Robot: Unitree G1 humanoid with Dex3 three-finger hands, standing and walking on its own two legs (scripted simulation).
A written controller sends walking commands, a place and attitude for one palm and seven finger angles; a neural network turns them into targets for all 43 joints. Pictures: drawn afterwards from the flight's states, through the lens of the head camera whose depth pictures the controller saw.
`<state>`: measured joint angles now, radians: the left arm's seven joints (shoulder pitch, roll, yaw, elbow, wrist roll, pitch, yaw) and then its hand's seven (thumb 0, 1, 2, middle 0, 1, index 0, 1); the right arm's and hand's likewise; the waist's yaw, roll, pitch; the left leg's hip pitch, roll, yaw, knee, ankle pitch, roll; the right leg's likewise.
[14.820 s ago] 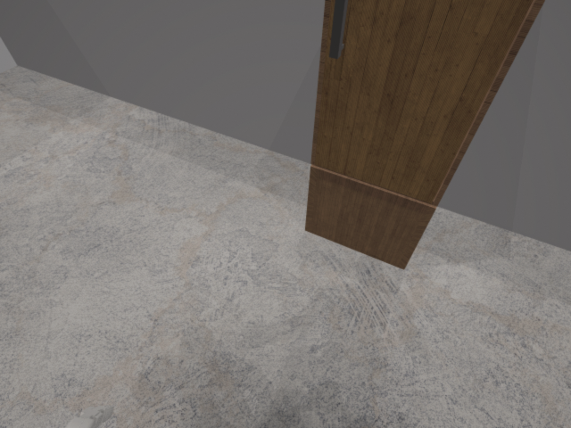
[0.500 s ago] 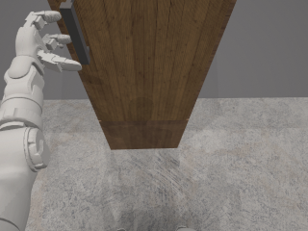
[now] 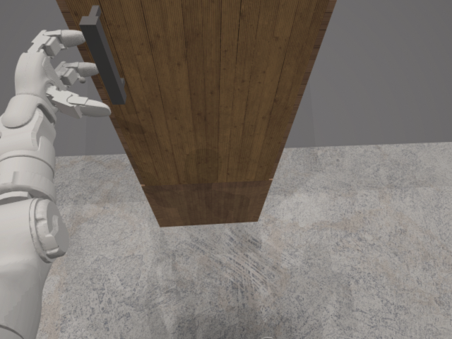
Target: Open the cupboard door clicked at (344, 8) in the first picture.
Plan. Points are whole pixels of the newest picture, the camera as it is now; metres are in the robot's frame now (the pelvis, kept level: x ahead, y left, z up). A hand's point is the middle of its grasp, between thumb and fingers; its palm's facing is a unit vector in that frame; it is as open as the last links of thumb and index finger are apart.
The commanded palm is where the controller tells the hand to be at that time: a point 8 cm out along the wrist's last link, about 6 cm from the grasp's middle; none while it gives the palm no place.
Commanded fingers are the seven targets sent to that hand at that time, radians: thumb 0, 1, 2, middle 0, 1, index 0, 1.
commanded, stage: move the hooked fingers beside the handle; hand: left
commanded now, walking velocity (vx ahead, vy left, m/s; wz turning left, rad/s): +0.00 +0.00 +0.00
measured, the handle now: (108, 58) +0.56 +0.17 +0.16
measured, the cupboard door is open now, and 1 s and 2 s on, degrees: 0 0 0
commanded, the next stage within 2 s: slide the fingers in behind the handle in 1.90 s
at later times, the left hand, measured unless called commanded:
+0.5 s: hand (55, 86) +0.49 +0.24 +0.17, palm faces +0.01 -1.00 +0.00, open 14.0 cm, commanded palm +0.48 +0.28 +0.16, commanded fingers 0.00 -0.50 0.30 -0.30 -1.20 -0.30 -1.20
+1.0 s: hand (65, 76) +0.52 +0.23 +0.16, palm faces +0.00 -1.00 +0.01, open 14.0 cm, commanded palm +0.49 +0.28 +0.16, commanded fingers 0.00 -0.50 0.30 -0.30 -1.20 -0.30 -1.20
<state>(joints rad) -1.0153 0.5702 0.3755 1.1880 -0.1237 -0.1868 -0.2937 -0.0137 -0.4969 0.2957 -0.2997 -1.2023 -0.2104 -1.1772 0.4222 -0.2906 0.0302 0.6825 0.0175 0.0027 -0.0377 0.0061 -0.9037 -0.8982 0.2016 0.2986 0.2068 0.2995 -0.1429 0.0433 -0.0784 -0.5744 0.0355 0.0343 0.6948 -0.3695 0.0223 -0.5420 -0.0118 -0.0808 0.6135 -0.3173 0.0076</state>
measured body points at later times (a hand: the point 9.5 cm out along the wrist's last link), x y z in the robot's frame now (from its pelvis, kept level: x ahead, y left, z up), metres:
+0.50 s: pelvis -0.01 +0.00 +0.00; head +0.07 +0.01 +0.44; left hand +0.48 +0.29 +0.17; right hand -0.02 -0.28 -0.11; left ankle -0.03 +0.10 -0.72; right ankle -0.02 -0.13 -0.72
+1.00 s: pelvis +0.00 +0.01 +0.00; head +0.10 +0.01 +0.44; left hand +0.52 +0.29 +0.16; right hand -0.04 -0.26 -0.11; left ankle -0.03 +0.10 -0.72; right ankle -0.02 -0.13 -0.72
